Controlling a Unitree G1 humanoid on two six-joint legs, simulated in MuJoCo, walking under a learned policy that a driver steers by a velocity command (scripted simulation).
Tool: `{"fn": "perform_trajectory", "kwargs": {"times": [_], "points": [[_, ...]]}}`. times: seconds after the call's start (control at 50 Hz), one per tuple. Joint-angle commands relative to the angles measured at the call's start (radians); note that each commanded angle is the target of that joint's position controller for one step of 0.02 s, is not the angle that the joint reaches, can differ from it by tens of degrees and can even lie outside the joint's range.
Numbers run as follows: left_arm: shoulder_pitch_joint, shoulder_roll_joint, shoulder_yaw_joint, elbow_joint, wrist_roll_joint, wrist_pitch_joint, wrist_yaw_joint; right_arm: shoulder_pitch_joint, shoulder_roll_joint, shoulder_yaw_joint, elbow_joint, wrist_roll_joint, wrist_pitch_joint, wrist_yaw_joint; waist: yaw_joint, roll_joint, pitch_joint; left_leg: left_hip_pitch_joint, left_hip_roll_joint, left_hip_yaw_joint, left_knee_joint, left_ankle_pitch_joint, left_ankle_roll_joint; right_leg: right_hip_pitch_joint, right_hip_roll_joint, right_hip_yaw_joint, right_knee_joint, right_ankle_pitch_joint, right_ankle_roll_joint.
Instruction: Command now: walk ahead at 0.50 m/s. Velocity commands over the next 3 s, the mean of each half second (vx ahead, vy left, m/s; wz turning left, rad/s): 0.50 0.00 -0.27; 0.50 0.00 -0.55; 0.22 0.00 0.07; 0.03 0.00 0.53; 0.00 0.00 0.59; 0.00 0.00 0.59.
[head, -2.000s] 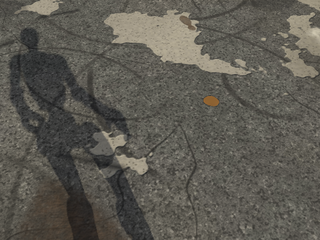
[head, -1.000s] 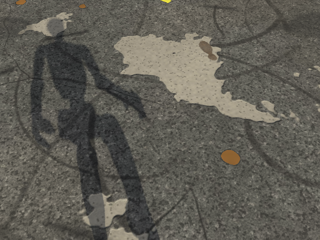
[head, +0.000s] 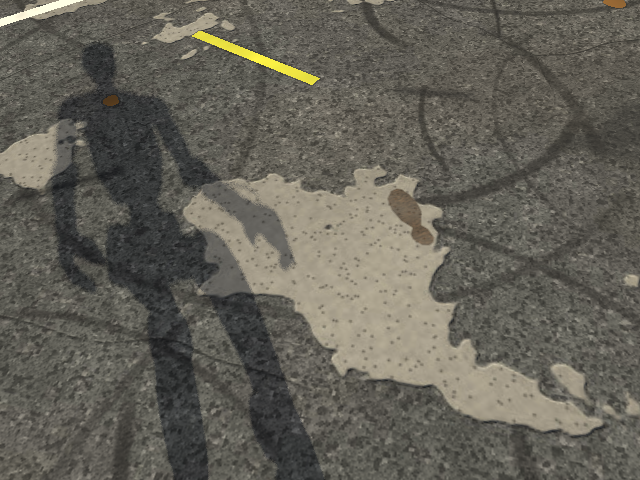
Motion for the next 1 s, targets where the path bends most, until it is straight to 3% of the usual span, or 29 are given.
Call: {"fn": "perform_trajectory", "kwargs": {"times": [0.02, 0.1, 0.2, 0.26, 0.28, 0.3, 0.32, 0.34, 0.36, 0.38, 0.4, 0.42, 0.46, 0.5, 0.56, 0.64, 0.7, 0.74, 0.78, 0.8, 0.82, 0.84, 0.86, 0.88, 0.9, 0.92, 0.94, 0.96, 1.0], "points": [[-0.037, 0.152, 0.034, -0.049, -0.003, -0.018, 0.014, -0.008, -0.048, -0.013, -0.057, -0.007, -0.003, -0.003, -0.030, -0.099, 0.001, -0.075, 0.034, -0.022, -0.125, 0.153, -0.021, 0.034, -0.267, 0.196, -0.193, 0.198, -0.156], [0.030, 0.168, 0.036, -0.012, -0.015, -0.006, 0.026, -0.150, -0.018, -0.001, -0.093, -0.003, -0.018, 0.011, 0.024, -0.095, 0.033, -0.032, -0.004, 0.013, -0.361, 0.320, -0.020, 0.054, -0.237, 0.137, -0.199, 0.180, -0.123], [0.112, 0.183, 0.043, 0.035, -0.026, 0.023, 0.036, -0.279, -0.030, -0.001, -0.146, 0.006, -0.041, 0.038, 0.049, -0.098, 0.062, -0.040, -0.046, -0.002, -0.510, 0.267, -0.011, 0.183, -0.290, 0.207, -0.111, 0.198, -0.124], [0.093, 0.200, 0.053, 0.038, -0.027, 0.036, 0.046, -0.217, -0.070, -0.015, -0.133, 0.006, -0.054, 0.042, -0.005, -0.132, 0.024, 0.100, -0.074, 0.003, -0.557, 0.175, 0.017, 0.208, -0.307, 0.250, -0.022, 0.293, -0.097], [0.071, 0.199, 0.052, 0.033, -0.027, 0.039, 0.046, -0.125, -0.095, -0.029, -0.108, 0.004, -0.057, 0.037, -0.060, -0.132, -0.027, 0.245, -0.095, 0.028, -0.591, 0.169, 0.039, 0.185, -0.275, 0.231, 0.074, 0.407, -0.078], [0.066, 0.167, 0.040, 0.024, -0.018, 0.038, 0.045, 0.027, -0.145, -0.052, -0.069, -0.005, -0.059, 0.027, -0.126, -0.116, -0.146, 0.499, -0.059, 0.006, -0.561, 0.193, 0.077, 0.091, -0.215, 0.195, 0.260, 0.406, -0.046], [0.088, 0.091, 0.015, -0.008, 0.011, 0.032, 0.043, 0.193, -0.224, -0.072, -0.052, -0.019, -0.054, 0.016, -0.168, 0.031, -0.322, 0.829, 0.156, -0.211, -0.507, 0.208, 0.146, -0.139, -0.119, 0.144, 0.586, 0.086, -0.004], [0.206, 0.014, -0.005, -0.021, -0.022, 0.015, 0.039, 0.211, -0.242, -0.075, -0.034, -0.017, -0.042, 0.021, -0.110, 0.300, -0.432, 1.050, 0.329, -0.625, -0.648, -0.041, 0.269, -0.463, -0.004, 0.134, 0.858, -0.450, 0.040], [0.136, 0.138, 0.024, -0.008, -0.048, 0.010, 0.040, 0.178, -0.135, -0.049, -0.048, -0.010, -0.039, 0.020, -0.141, 0.156, -0.321, 0.955, 0.292, -0.600, -0.711, -0.187, 0.230, -0.549, -0.069, 0.206, 0.958, -0.423, 0.039], [0.049, 0.176, 0.039, -0.034, -0.056, 0.011, 0.042, 0.112, -0.093, -0.036, -0.053, -0.005, -0.040, 0.016, -0.134, 0.099, -0.182, 0.821, 0.262, -0.447, -0.734, -0.165, 0.189, -0.584, -0.109, 0.182, 0.961, -0.324, 0.035], [0.020, 0.159, 0.040, -0.035, -0.048, 0.016, 0.045, 0.051, -0.070, -0.028, -0.053, -0.008, -0.041, 0.017, -0.103, 0.039, -0.112, 0.691, 0.221, -0.340, -0.765, -0.065, 0.173, -0.543, -0.149, 0.166, 0.935, -0.245, 0.043], [0.013, 0.140, 0.044, -0.039, -0.037, 0.023, 0.045, 0.008, -0.050, -0.024, -0.048, -0.013, -0.043, 0.018, -0.076, 0.046, -0.062, 0.597, 0.190, -0.255, -0.799, 0.000, 0.168, -0.509, -0.175, 0.166, 0.890, -0.192, 0.050], [0.037, 0.096, 0.044, -0.039, -0.040, 0.047, 0.040, -0.033, -0.039, -0.025, -0.038, -0.021, -0.052, 0.017, -0.037, 0.069, -0.029, 0.490, 0.157, -0.136, -0.857, 0.078, 0.166, -0.432, -0.204, 0.157, 0.858, -0.145, 0.059], [0.011, 0.074, 0.042, -0.062, -0.036, 0.066, 0.040, -0.038, -0.060, -0.034, -0.022, -0.020, -0.061, 0.014, -0.025, 0.044, -0.001, 0.457, 0.164, -0.059, -0.890, 0.154, 0.182, -0.457, -0.216, 0.153, 0.822, -0.105, 0.070], [-0.051, 0.068, 0.040, -0.096, -0.028, 0.071, 0.032, -0.021, -0.090, -0.046, 0.000, -0.022, -0.058, 0.004, -0.033, 0.018, 0.020, 0.480, 0.160, 0.040, -0.910, 0.216, 0.189, -0.505, -0.219, 0.151, 0.685, 0.021, 0.083], [-0.178, 0.050, 0.028, -0.138, -0.025, 0.059, 0.003, 0.005, -0.126, -0.057, 0.017, -0.013, -0.043, -0.006, -0.077, -0.006, 0.047, 0.517, 0.147, 0.160, -0.911, 0.250, 0.168, -0.468, -0.200, 0.079, 0.465, 0.168, 0.071], [-0.256, 0.059, 0.026, -0.179, -0.026, 0.062, -0.012, 0.046, -0.150, -0.067, 0.036, 0.003, -0.025, -0.009, -0.098, -0.009, 0.071, 0.609, 0.175, 0.195, -0.886, 0.263, 0.150, -0.481, -0.189, 0.048, 0.378, 0.139, 0.047], [-0.274, 0.075, 0.032, -0.201, -0.024, 0.065, -0.020, 0.055, -0.168, -0.075, 0.045, 0.016, -0.010, -0.008, -0.089, -0.001, 0.073, 0.674, 0.194, 0.216, -0.832, 0.354, 0.132, -0.471, -0.167, 0.021, 0.347, 0.062, 0.020], [-0.216, 0.110, 0.051, -0.204, -0.022, 0.072, -0.021, 0.036, -0.196, -0.084, 0.040, 0.027, 0.004, -0.011, -0.039, 0.028, 0.015, 0.702, 0.191, 0.248, -0.684, 0.663, 0.109, -0.350, -0.103, -0.037, 0.339, -0.040, -0.020], [-0.101, 0.141, 0.073, -0.178, -0.025, 0.075, -0.019, 0.016, -0.199, -0.084, 0.035, 0.034, 0.013, -0.010, 0.033, 0.022, -0.048, 0.677, 0.166, 0.276, -0.516, 0.781, 0.089, -0.196, -0.053, -0.070, 0.302, -0.037, -0.050], [0.078, 0.207, 0.111, -0.124, -0.029, 0.080, -0.006, 0.022, -0.171, -0.072, 0.030, 0.028, 0.016, -0.012, 0.115, -0.014, -0.141, 0.553, 0.119, 0.298, -0.272, 0.729, 0.051, 0.073, -0.007, -0.059, 0.261, 0.003, -0.088], [0.169, 0.321, 0.142, -0.103, -0.037, 0.087, 0.016, 0.058, -0.077, -0.042, -0.004, -0.016, 0.008, -0.011, 0.101, -0.229, -0.200, 0.212, 0.027, 0.306, 0.089, 0.170, -0.011, 0.353, -0.213, 0.305, 0.208, -0.028, -0.184], [0.112, 0.359, 0.132, -0.150, -0.031, 0.065, 0.007, 0.086, -0.014, -0.013, -0.049, -0.018, -0.027, -0.003, 0.022, -0.330, -0.349, -0.079, -0.157, 0.072, 0.333, -0.406, -0.041, 0.540, -0.391, 0.868, 0.016, -0.258, -0.356], [0.102, 0.258, 0.102, -0.158, -0.027, 0.045, -0.006, -0.034, -0.110, -0.033, -0.064, 0.024, -0.057, 0.009, 0.084, -0.179, -0.303, -0.187, -0.105, -0.049, 0.375, -0.347, -0.017, 0.517, -0.393, 0.829, -0.058, -0.270, -0.302], [0.072, 0.219, 0.089, -0.153, -0.022, 0.030, -0.007, -0.074, -0.118, -0.034, -0.079, 0.041, -0.075, 0.013, 0.065, -0.156, -0.185, -0.220, -0.064, -0.034, 0.323, -0.256, 0.012, 0.409, -0.362, 0.687, -0.050, -0.206, -0.263], [0.006, 0.191, 0.081, -0.160, -0.023, 0.025, -0.005, -0.068, -0.108, -0.033, -0.063, 0.019, -0.082, 0.004, 0.018, -0.073, -0.121, -0.162, -0.019, -0.039, 0.234, -0.177, 0.017, 0.270, -0.315, 0.574, -0.040, -0.103, -0.225], [-0.052, 0.156, 0.069, -0.173, -0.018, 0.024, -0.001, -0.058, -0.120, -0.042, -0.051, -0.003, -0.077, -0.002, -0.018, -0.080, -0.088, -0.088, 0.008, -0.044, 0.150, -0.125, 0.013, 0.161, -0.279, 0.488, -0.048, 0.003, -0.204], [-0.079, 0.143, 0.062, -0.189, -0.008, 0.024, 0.005, -0.041, -0.123, -0.046, -0.046, -0.008, -0.064, 0.001, -0.042, -0.102, -0.080, -0.030, 0.019, -0.049, 0.118, -0.090, 0.007, 0.095, -0.258, 0.453, -0.070, 0.059, -0.199], [-0.072, 0.157, 0.065, -0.191, -0.011, 0.018, 0.016, -0.038, -0.100, -0.044, -0.048, -0.018, -0.044, 0.002, -0.051, -0.093, -0.073, 0.003, 0.008, -0.033, 0.042, -0.047, -0.022, 0.036, -0.238, 0.404, -0.093, 0.168, -0.210]]}}
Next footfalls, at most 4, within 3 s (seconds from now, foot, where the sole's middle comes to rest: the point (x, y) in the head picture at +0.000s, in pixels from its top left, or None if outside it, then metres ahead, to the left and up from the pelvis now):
0.30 left None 0.35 0.15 -0.78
0.82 right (444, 456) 0.55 -0.17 -0.78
1.30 left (415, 326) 0.86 -0.13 -0.78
1.72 right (508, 367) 0.76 -0.34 -0.78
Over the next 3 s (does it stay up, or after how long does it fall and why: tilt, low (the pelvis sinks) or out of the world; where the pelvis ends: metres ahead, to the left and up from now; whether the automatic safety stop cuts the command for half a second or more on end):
stays up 0.71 -0.17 -0.01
